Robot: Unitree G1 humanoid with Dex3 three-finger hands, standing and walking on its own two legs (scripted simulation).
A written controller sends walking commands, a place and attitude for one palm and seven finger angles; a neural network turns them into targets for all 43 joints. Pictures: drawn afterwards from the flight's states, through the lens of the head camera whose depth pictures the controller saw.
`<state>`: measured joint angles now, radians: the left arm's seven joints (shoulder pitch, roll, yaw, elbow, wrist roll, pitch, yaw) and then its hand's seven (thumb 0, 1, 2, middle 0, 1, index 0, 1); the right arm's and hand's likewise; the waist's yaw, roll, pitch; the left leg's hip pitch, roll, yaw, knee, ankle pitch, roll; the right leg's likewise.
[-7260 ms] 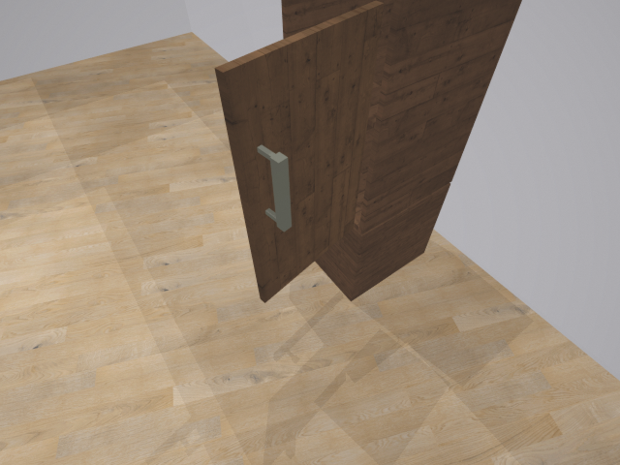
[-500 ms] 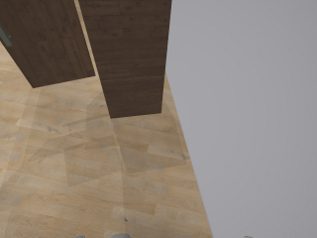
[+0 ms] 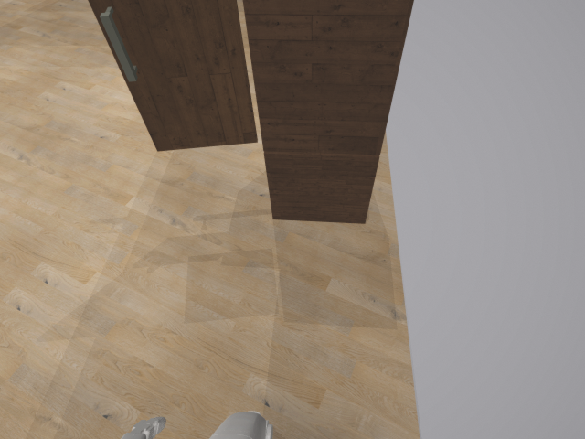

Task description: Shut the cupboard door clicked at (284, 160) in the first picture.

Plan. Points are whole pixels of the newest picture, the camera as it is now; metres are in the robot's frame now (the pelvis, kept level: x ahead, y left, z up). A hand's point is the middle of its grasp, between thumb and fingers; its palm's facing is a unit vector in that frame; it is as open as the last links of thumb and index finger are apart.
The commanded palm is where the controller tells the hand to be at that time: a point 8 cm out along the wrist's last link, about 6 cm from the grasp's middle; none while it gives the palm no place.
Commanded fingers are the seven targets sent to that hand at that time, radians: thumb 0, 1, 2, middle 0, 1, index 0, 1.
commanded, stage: turn to face it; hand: left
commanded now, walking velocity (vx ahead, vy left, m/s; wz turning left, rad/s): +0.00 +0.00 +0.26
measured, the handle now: (121, 45) +0.96 +0.47 +0.03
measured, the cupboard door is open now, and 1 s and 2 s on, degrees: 100 100 100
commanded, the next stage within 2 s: take the last steps up to it in 0.08 s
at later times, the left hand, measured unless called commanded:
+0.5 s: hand out of the picture +0.06 +0.22 -0.16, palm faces +0.18 -0.95 -0.24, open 7.4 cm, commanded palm none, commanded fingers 0.00 0.90 0.90 -0.20 -0.30 -0.20 -0.30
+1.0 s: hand out of the picture +0.12 +0.27 -0.18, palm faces +0.24 -0.96 -0.17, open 7.4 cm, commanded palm none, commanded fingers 0.00 0.90 0.90 -0.20 -0.30 -0.20 -0.30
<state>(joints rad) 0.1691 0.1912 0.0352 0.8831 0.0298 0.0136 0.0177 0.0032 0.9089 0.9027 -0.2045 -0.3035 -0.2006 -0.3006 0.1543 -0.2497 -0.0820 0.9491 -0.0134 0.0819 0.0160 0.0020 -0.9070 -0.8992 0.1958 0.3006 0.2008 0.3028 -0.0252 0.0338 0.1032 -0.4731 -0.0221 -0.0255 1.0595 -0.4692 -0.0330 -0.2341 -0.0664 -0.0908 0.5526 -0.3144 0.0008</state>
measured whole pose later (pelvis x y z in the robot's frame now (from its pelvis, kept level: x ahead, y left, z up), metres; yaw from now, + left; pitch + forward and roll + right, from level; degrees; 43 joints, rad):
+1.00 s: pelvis +0.17 +0.10 +0.00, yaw +11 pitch +0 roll +1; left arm 0.30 0.17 0.06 1.10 0.03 0.00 -0.01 0.01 0.91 0.90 -0.20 -0.30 -0.20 -0.30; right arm 0.19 -0.15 -0.05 1.01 -0.03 -0.06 -0.02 -0.01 -0.93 -0.90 0.20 0.30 0.20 0.30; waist 0.02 -0.04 0.07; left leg -0.30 0.04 0.17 0.53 -0.23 0.02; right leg -0.45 -0.11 -0.08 1.12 -0.41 -0.01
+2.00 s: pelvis +0.52 +0.20 +0.00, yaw +8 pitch +1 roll +1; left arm 0.19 0.18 0.02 1.07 0.02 -0.03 0.01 0.01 0.93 0.90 -0.20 -0.30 -0.20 -0.30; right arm 0.30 -0.16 -0.02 1.13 -0.01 -0.01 -0.02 0.00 -0.92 -0.90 0.19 0.30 0.20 0.30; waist -0.03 0.01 0.02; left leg -0.18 0.03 0.16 0.48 -0.31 0.00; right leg -0.29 -0.06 -0.09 0.54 -0.26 -0.01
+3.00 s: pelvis +0.51 +0.20 +0.01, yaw +9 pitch -1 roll +0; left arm 0.28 0.14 0.00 1.13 0.01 0.00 0.02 0.01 0.92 0.90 -0.20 -0.30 -0.20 -0.30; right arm 0.31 -0.14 -0.02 1.17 -0.01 0.01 -0.03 0.00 -0.91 -0.90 0.19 0.30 0.20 0.30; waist -0.01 -0.03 0.04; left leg -0.19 0.04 0.10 0.39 -0.19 -0.01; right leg -0.11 0.00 -0.02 0.39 -0.27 -0.01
